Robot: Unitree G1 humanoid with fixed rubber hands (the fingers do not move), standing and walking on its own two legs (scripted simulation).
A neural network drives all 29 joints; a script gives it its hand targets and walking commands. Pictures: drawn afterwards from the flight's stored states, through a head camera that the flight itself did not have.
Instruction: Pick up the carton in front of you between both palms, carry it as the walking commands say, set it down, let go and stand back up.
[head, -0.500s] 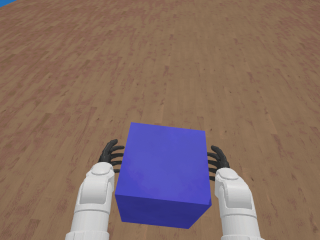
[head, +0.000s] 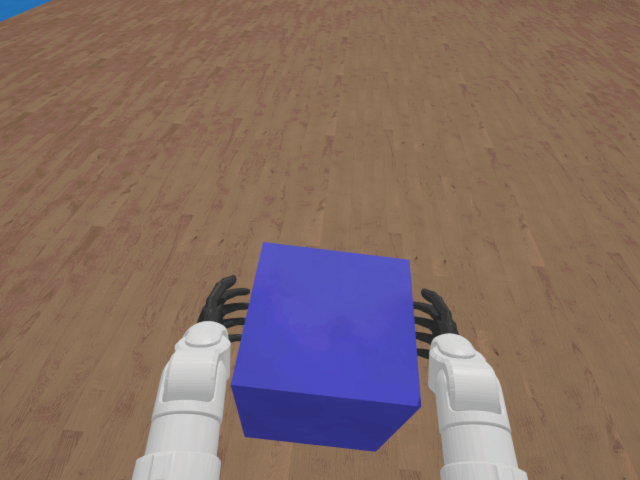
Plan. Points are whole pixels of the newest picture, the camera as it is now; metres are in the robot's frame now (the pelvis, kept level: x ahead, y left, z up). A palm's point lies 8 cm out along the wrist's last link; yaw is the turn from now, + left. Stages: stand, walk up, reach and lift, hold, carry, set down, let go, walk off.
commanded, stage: carry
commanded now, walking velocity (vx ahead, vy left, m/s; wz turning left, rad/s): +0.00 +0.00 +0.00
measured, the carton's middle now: (322, 353) +0.32 +0.01 -0.05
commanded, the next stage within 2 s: hold in 0.50 s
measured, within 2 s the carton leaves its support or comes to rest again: neither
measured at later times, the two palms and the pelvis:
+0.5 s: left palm (211, 340) +0.28 +0.15 +0.04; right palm (447, 354) +0.27 -0.15 +0.04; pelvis -0.02 +0.00 +0.00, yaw +0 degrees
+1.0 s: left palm (215, 343) +0.27 +0.14 +0.05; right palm (460, 377) +0.24 -0.16 +0.05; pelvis -0.04 +0.02 +0.01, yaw -6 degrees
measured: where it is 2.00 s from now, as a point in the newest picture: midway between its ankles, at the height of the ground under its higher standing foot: outside the picture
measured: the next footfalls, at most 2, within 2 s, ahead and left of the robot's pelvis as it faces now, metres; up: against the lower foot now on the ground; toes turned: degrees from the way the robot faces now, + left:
none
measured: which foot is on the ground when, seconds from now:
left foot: down 0.00-1.00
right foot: down 0.00-1.00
